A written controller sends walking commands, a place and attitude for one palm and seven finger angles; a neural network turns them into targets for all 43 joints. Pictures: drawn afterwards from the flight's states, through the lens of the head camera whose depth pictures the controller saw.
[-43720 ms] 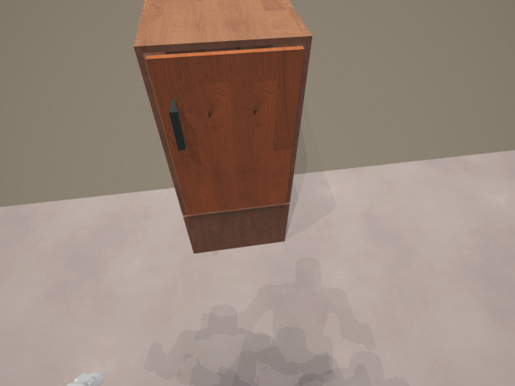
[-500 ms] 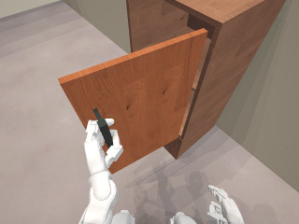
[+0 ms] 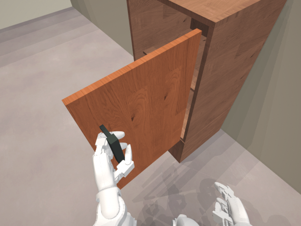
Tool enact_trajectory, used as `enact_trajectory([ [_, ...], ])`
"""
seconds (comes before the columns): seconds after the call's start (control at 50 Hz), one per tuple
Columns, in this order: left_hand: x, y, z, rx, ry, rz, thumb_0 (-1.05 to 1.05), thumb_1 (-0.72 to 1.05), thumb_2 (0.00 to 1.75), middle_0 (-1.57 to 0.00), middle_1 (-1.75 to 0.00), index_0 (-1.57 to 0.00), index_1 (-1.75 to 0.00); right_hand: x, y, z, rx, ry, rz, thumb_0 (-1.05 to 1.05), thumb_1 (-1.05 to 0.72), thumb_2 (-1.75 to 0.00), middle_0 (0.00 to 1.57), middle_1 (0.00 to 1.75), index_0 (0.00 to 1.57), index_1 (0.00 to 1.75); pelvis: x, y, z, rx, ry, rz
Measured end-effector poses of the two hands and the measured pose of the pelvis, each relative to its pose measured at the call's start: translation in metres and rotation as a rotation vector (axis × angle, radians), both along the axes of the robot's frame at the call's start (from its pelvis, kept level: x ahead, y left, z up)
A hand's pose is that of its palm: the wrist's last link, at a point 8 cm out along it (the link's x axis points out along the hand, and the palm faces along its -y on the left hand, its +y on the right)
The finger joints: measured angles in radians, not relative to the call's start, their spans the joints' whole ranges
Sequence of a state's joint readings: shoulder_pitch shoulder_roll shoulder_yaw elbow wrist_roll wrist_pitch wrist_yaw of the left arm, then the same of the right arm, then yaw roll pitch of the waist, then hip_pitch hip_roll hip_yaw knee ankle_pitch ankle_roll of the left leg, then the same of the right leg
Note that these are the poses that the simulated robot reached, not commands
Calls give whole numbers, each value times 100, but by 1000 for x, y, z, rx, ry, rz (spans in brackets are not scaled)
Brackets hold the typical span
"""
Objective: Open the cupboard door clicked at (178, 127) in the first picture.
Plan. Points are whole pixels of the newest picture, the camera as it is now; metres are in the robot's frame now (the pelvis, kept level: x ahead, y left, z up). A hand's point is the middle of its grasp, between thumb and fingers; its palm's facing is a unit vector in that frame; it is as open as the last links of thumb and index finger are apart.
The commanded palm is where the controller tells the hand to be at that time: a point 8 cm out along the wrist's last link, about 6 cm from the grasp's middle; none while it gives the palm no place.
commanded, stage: open thumb and fingers to let go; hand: left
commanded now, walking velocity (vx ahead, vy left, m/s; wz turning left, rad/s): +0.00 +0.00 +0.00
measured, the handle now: (112, 145) +0.31 +0.12 +0.05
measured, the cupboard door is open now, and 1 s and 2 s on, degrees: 92 93 92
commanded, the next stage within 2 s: slide the hand sideways off the handle in 0.62 s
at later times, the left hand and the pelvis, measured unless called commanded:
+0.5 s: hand (123, 161) +0.27 +0.08 +0.04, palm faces +0.30 -0.96 -0.01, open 14.4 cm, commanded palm +0.24 +0.12 +0.04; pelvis -0.01 +0.02 +0.00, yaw -1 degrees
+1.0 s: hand (120, 175) +0.24 +0.09 +0.05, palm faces -0.17 -0.98 +0.05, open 16.3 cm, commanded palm +0.22 +0.14 +0.04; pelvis -0.01 +0.05 -0.01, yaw -2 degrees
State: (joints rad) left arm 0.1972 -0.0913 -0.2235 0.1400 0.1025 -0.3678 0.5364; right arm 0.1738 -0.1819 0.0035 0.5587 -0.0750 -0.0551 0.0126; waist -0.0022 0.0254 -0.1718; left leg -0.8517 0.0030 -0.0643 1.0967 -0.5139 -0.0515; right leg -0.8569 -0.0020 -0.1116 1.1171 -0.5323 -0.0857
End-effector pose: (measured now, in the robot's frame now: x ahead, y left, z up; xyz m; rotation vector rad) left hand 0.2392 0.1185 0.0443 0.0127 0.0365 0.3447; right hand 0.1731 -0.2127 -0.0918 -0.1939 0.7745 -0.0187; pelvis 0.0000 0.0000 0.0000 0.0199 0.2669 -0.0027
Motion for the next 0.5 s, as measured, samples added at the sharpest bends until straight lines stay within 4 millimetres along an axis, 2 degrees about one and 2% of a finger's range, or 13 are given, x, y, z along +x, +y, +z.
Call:
enact_trajectory([
  [0.1,-3,1,0,-7,5,-1,1,36,67,-36,-130,-37,-129,-3,2,1,6,-1,-1,1,-91,-89,20,30,20,30,-2,0,1,0,-2,1],
  [0.32,-7,7,-1,-11,-5,-28,0,-27,40,-32,-121,-33,-121,-17,6,-1,-7,20,-19,2,-91,-89,20,30,20,30,-5,10,0,-9,-4,-6],
  [0.4,-7,8,-1,-10,-8,-42,0,-39,35,-29,-112,-31,-112,-20,11,-1,-10,21,-23,2,-91,-89,20,30,20,30,-7,15,-1,-15,-8,-9],
  [0.5,-2,10,-2,-7,-15,-44,0,-47,32,-26,-94,-29,-93,-21,18,-2,-11,24,-18,2,-91,-89,20,30,20,30,-9,21,-2,-20,-9,-10],
])
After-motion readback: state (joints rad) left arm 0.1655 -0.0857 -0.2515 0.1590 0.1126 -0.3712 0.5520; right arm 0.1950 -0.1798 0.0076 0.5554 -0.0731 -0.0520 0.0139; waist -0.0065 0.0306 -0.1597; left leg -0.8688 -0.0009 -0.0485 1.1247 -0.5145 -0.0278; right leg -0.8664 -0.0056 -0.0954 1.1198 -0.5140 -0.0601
